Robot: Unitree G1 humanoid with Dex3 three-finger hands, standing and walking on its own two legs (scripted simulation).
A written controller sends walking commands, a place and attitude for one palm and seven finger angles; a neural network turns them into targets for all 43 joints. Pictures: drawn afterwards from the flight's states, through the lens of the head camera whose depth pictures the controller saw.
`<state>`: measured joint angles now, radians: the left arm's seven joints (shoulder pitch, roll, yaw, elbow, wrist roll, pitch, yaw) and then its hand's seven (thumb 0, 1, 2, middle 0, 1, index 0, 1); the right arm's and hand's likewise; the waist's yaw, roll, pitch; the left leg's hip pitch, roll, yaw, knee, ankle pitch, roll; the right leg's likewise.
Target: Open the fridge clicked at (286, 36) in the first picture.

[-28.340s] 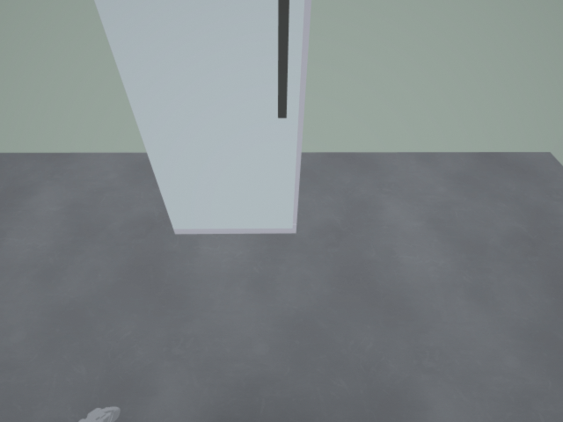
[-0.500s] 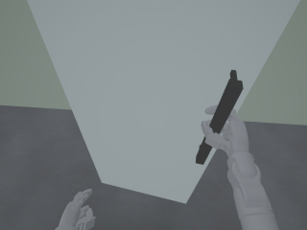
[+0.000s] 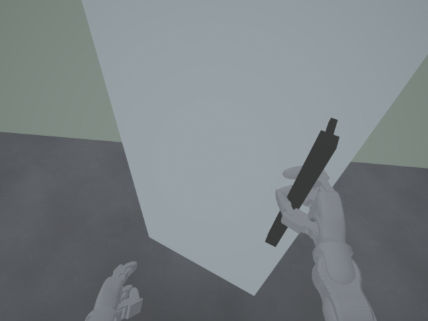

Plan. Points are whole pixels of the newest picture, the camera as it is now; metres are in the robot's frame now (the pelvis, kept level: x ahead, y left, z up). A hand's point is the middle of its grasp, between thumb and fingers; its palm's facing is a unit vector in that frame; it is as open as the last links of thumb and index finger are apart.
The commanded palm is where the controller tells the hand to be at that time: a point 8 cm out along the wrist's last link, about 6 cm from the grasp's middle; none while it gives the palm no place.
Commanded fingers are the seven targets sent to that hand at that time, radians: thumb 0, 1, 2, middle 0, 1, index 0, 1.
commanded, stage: walk backward, drawing the door open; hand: right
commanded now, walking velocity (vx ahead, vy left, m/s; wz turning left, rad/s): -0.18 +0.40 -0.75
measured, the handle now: (296, 193) +0.34 -0.11 +0.08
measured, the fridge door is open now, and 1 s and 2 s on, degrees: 24 51 71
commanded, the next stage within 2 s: stop walking and hold the door back in 1.44 s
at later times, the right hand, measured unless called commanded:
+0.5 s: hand (244, 263) +0.20 -0.01 +0.09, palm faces +0.14 +0.98 -0.16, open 6.9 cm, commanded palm +0.16 -0.06 +0.10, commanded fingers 0.00 -0.90 -0.90 0.45 1.40 0.45 1.40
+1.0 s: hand (177, 293) +0.15 +0.08 +0.09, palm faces +0.67 +0.71 -0.22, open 7.0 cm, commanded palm +0.09 +0.06 +0.10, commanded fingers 0.00 -0.90 -0.90 0.45 1.40 0.45 1.40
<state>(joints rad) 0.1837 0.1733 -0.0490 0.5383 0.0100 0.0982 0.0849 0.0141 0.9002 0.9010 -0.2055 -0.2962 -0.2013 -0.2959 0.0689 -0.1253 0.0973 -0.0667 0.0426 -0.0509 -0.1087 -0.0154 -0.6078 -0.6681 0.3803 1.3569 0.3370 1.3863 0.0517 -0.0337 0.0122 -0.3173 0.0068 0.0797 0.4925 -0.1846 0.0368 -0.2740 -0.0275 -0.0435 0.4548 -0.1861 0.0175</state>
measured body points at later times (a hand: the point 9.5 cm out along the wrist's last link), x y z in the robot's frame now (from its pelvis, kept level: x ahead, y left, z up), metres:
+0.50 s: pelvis -0.05 +0.13 -0.01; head -0.02 +0.13 +0.44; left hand +0.12 +0.32 -0.12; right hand +0.18 -0.06 +0.11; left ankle -0.01 +0.21 -0.66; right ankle -0.03 -0.03 -0.74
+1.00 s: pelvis +0.02 +0.37 -0.01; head +0.08 +0.32 +0.43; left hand +0.31 +0.42 -0.11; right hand +0.11 +0.04 +0.11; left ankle +0.17 +0.45 -0.69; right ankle -0.07 +0.16 -0.74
